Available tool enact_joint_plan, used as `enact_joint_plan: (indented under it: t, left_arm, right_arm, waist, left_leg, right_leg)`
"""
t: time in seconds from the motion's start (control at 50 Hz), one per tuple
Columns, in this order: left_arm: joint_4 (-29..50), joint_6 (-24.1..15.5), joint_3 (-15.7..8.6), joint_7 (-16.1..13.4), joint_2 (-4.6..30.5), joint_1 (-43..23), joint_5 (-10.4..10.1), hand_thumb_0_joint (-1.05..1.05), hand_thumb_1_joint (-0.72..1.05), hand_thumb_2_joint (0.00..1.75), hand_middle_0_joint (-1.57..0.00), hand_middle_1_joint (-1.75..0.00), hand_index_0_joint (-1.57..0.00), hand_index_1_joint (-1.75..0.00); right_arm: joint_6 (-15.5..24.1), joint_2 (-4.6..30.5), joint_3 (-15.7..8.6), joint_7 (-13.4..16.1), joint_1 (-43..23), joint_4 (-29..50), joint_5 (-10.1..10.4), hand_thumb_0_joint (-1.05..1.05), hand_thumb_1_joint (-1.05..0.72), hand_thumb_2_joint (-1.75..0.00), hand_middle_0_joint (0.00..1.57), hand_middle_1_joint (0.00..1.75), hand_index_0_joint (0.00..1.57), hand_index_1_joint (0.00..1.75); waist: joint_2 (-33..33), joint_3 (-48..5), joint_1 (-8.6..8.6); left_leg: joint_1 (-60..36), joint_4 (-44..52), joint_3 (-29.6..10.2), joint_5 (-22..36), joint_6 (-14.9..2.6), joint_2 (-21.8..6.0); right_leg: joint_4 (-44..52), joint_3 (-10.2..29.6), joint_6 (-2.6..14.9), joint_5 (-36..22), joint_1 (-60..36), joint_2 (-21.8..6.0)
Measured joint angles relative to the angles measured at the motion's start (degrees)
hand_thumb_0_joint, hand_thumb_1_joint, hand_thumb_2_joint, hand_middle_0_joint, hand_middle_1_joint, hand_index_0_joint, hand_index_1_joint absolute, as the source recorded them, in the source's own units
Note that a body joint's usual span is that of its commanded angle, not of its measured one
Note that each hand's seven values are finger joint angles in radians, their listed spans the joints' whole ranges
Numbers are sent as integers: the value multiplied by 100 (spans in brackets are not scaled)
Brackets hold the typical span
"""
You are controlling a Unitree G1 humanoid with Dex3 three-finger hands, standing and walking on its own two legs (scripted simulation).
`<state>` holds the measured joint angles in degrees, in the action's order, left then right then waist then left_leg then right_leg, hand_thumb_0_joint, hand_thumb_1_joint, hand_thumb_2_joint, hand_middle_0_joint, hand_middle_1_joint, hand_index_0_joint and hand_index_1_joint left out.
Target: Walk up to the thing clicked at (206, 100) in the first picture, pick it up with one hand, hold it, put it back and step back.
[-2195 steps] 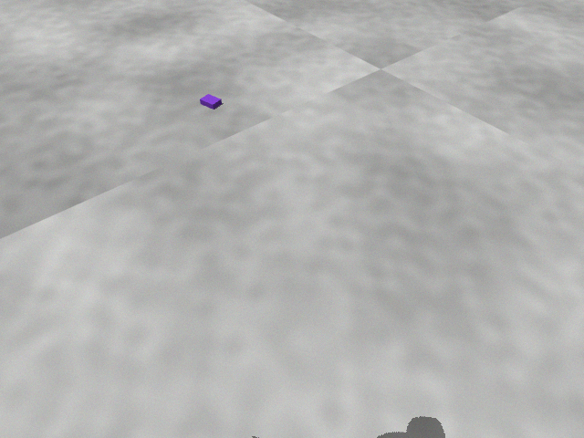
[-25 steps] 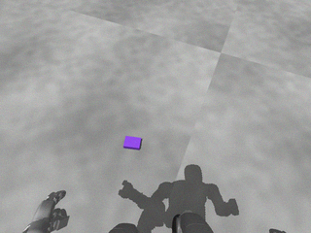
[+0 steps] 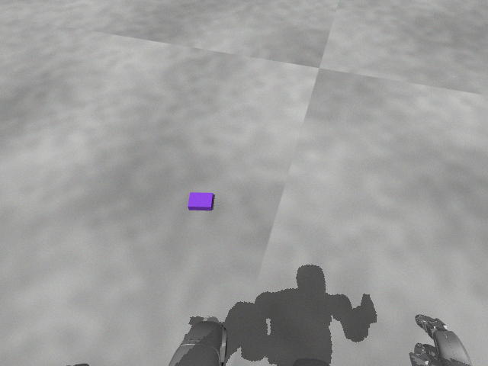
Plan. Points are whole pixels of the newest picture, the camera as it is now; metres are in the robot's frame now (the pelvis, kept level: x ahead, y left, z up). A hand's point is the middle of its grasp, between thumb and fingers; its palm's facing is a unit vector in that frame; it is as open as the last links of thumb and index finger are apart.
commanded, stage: step back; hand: left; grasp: from above
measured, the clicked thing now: (201, 201) +0.82 +0.28 -0.73
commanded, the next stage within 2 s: stand in 1.56 s
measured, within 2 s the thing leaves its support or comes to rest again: neither
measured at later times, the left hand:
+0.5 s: hand out of the picture -0.06 +0.24 -0.14, palm faces +0.09 -0.94 -0.31, open 7.4 cm
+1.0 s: hand out of the picture -0.20 +0.26 -0.13, palm faces +0.06 -0.91 -0.41, open 7.4 cm
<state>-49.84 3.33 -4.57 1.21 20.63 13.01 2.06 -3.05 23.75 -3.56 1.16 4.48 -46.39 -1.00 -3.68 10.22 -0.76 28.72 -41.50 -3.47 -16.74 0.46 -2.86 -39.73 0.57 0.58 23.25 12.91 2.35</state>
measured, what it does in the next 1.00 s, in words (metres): walks backwards: left foot, then right foot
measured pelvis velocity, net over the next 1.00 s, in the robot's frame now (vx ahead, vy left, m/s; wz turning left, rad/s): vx -0.23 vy -0.03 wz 0.05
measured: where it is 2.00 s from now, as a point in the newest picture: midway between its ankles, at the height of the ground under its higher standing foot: outside the picture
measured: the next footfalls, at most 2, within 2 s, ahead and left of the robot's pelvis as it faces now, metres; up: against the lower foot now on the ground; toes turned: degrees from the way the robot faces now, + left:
left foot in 0.32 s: -0.10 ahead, +0.10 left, +0.00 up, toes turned +5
right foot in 0.66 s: -0.20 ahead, -0.18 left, +0.00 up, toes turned +3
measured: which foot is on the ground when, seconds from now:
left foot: up 0.00-0.30, down 0.32-0.70, up 0.72-0.92, down 0.94-1.00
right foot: down 0.00-0.34, up 0.36-0.64, down 0.66-0.98, up 1.00-1.00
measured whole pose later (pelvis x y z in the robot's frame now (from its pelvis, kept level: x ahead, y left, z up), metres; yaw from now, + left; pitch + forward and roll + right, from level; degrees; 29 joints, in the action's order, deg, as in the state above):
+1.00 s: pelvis -0.23 -0.03 +0.01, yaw +3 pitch -2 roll +2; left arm -55.1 -0.1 -4.1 0.6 23.2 14.7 2.0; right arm 0.3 21.1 -3.9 -1.6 15.4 -56.8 -2.1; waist 2.2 4.0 -2.1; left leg 13.8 -33.3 0.2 -17.4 -0.4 2.7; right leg -41.0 2.7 0.1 24.1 14.5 -5.0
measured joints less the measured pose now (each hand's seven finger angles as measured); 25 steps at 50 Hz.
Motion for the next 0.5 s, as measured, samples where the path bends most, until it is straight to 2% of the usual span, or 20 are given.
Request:
enact_joint_plan:
  t: [0.02,0.06,0.1,0.14,0.2,0.26,0.3,0.34,0.36,0.38,0.42,0.46,0.5]
  left_arm:
    - [34,14,23,18,-10,66,23,1,91,90,-20,-30,-21,-30]
    - [63,43,42,7,-30,173,46,1,90,90,-20,-30,-21,-30]
    - [57,79,32,-31,-82,162,49,1,90,90,-20,-30,-21,-30]
    - [133,79,-2,-60,-87,63,63,1,90,90,-20,-30,-21,-30]
    - [381,4,-26,-138,-40,-163,78,1,90,90,-20,-30,-21,-30]
    - [648,-51,-27,-214,29,-458,65,1,90,90,-20,-30,-21,-30]
    - [772,-40,-3,-232,99,-641,22,1,90,90,-20,-30,-21,-30]
    - [777,26,5,-232,215,-820,-25,1,90,90,-20,-30,-21,-30]
    - [735,70,4,-233,224,-846,-54,1,90,90,-20,-30,-21,-30]
    - [679,118,14,-237,184,-827,-74,1,90,90,-20,-30,-21,-30]
    - [547,203,66,-218,91,-782,-94,1,91,90,-20,-30,-21,-30]
    - [475,230,86,-185,68,-707,-143,1,91,90,-20,-30,-21,-30]
    - [434,189,78,-159,83,-582,-155,1,90,90,-20,-30,-21,-30]
  right_arm:
    - [-42,-26,-18,30,102,-81,9,0,-90,-90,21,30,20,30]
    - [-82,-45,-7,25,300,-226,40,0,-90,-90,21,30,20,30]
    - [-44,5,-3,18,533,-283,62,0,-90,-90,21,30,20,30]
    - [12,37,9,39,760,-330,60,0,-90,-90,21,30,20,30]
    - [53,30,48,71,992,-432,48,0,-90,-90,21,30,20,30]
    - [64,-73,90,83,1073,-501,1,0,-90,-90,21,30,20,30]
    - [107,-162,118,59,1078,-490,-24,0,-90,-90,21,30,20,30]
    - [140,-345,123,36,959,-535,-51,0,-90,-90,21,30,20,30]
    - [136,-415,145,10,918,-525,-76,0,-90,-90,21,30,20,30]
    - [127,-426,177,-28,905,-488,-94,0,-90,-90,21,30,20,30]
    - [147,-399,205,-38,880,-428,-119,0,-90,-90,21,30,20,30]
    - [153,-396,223,-3,824,-388,-157,0,-90,-90,21,30,20,30]
    - [173,-382,214,14,711,-337,-144,0,-90,-90,21,30,20,30]
  waist:
    - [97,-107,-82]
    - [291,-276,-221]
    - [277,-405,-144]
    - [238,-465,-67]
    - [213,-385,26]
    - [277,-186,100]
    - [381,-70,140]
    - [758,126,97]
    - [892,160,45]
    - [870,121,66]
    - [678,26,204]
    - [642,-94,181]
    - [680,-204,81]
  left_leg:
    - [123,-512,-87,-494,20,245]
    - [230,-1506,-195,-808,34,660]
    - [225,-2203,-387,-711,30,910]
    - [66,-2511,-461,-678,66,976]
    - [-450,-2040,-348,-946,135,852]
    - [-994,-989,-44,-1223,131,633]
    - [-1379,-2,152,-889,50,516]
    - [-1571,459,334,-459,-130,681]
    - [-1560,455,418,-409,-182,721]
    - [-1480,390,404,-390,-217,658]
    - [-1338,354,218,-287,-249,465]
    - [-1263,545,183,-71,-226,346]
    - [-1168,727,254,133,-189,266]
  right_leg:
    - [-57,77,42,-34,102,-105]
    - [55,265,90,-207,214,-295]
    - [346,204,58,-463,253,-383]
    - [514,92,45,-661,367,-404]
    - [551,-104,63,-846,576,-403]
    - [395,-333,73,-945,815,-443]
    - [160,-457,52,-955,1021,-500]
    - [-120,-339,11,-958,1182,-694]
    - [-289,-183,19,-737,1263,-664]
    - [-649,-38,6,-171,1366,-483]
    - [-1689,217,-13,550,1520,-54]
    - [-2601,571,8,586,1594,254]
    - [-3047,797,1,409,1526,363]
